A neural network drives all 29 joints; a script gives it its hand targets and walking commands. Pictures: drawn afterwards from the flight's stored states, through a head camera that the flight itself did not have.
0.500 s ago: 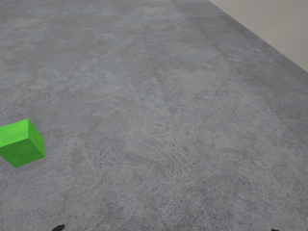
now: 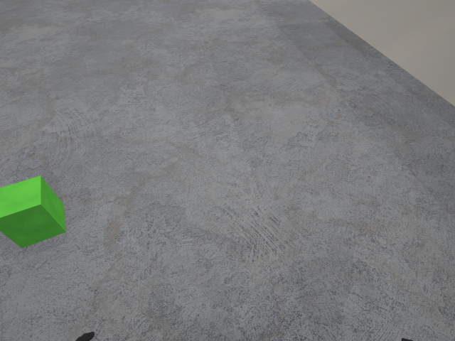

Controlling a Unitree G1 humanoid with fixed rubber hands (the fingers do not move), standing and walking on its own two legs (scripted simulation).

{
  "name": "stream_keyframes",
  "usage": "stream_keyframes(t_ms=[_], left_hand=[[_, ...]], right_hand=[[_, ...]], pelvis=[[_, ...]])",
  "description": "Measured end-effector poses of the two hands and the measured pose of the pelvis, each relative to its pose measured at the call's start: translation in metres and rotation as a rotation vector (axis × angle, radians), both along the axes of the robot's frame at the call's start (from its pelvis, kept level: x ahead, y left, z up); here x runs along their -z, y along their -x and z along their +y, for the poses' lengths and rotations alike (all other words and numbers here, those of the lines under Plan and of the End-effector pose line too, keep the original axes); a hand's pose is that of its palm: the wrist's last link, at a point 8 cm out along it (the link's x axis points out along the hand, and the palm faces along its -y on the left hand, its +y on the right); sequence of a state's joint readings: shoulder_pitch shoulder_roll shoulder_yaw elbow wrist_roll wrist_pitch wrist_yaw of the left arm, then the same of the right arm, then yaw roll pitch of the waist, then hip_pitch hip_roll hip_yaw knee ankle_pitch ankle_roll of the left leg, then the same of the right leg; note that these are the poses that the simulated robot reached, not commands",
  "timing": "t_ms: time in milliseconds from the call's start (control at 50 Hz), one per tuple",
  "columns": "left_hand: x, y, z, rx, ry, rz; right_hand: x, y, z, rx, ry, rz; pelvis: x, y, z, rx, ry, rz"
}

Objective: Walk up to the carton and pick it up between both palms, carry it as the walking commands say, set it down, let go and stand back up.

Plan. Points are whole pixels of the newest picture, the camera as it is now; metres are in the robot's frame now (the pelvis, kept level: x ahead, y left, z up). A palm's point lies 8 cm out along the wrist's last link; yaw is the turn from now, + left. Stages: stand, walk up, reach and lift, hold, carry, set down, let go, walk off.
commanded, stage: stand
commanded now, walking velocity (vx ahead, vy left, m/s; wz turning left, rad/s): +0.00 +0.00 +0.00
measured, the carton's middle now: (31, 211) +0.82 +1.06 -0.66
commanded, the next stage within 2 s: walk up in 0.26 s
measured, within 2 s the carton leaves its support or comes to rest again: neither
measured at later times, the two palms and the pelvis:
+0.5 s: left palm out of the picture +0.11 +0.31 -0.10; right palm out of the picture +0.09 -0.31 -0.11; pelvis +0.00 +0.00 +0.00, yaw +2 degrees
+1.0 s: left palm out of the picture -0.04 +0.28 -0.15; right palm out of the picture +0.17 -0.23 -0.11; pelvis -0.04 -0.01 -0.01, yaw +19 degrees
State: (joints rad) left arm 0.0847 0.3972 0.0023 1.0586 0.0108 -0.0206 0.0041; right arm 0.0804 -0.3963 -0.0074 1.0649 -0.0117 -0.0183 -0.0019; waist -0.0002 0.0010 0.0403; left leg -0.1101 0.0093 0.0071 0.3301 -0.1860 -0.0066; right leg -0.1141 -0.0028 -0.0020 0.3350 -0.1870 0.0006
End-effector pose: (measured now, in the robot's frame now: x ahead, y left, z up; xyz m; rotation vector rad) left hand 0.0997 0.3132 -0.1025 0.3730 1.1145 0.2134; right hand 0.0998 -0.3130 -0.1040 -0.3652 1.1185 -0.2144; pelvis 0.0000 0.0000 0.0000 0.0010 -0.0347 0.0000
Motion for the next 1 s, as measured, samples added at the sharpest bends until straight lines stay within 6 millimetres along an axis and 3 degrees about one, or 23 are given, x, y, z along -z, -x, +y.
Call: stream_keyframes(t_ms=[440,560,640,720,780,900,1000], left_hand=[[0.0,-0.002,0.001,-0.004,-0.002,0.004],[-0.001,-0.005,-0.02,-0.062,0.03,-0.055],[0.012,0.026,-0.037,-0.109,0.022,-0.035],[0.019,0.073,-0.052,-0.175,0.047,0.05],[0.023,0.095,-0.057,-0.226,0.07,0.065],[0.045,0.125,-0.045,-0.317,0.121,0.043],[0.043,0.138,-0.031,-0.376,0.129,0.012]], right_hand=[[0.0,-0.002,0.0,0.002,0.003,0.004],[0.015,0.017,0.0,0.024,-0.034,0.095],[0.035,0.005,0.004,-0.024,-0.083,0.094],[0.033,-0.016,0.022,-0.088,-0.123,0.07],[0.028,-0.034,0.037,-0.156,-0.135,0.053],[0.018,-0.07,0.073,-0.287,-0.106,-0.032],[0.006,-0.068,0.087,-0.339,-0.068,-0.031]], pelvis=[[0.0,-0.004,0.0,0.0,0.0,0.001],[0.003,0.004,-0.011,-0.071,0.016,0.024],[0.015,0.009,-0.025,-0.108,0.003,0.03],[0.011,0.013,-0.029,-0.16,-0.009,0.025],[0.009,0.016,-0.028,-0.197,-0.012,0.03],[0.02,0.026,-0.012,-0.278,0.014,0.034],[0.014,0.037,-0.006,-0.337,0.026,0.029]])
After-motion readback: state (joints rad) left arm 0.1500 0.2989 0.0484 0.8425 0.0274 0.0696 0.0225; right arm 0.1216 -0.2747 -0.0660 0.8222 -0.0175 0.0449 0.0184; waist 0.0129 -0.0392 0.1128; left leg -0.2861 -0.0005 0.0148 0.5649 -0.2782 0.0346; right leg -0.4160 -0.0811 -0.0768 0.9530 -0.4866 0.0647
